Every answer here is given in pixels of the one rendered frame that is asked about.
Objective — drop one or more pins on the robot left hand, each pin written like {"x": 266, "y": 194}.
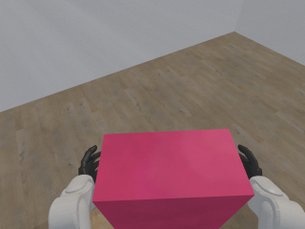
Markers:
{"x": 88, "y": 163}

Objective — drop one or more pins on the robot left forearm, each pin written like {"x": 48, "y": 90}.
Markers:
{"x": 72, "y": 209}

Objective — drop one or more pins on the carton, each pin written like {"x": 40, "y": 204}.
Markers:
{"x": 170, "y": 180}

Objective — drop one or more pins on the robot right forearm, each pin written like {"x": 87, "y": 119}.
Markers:
{"x": 273, "y": 208}

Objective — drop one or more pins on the robot right hand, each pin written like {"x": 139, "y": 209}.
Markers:
{"x": 250, "y": 163}

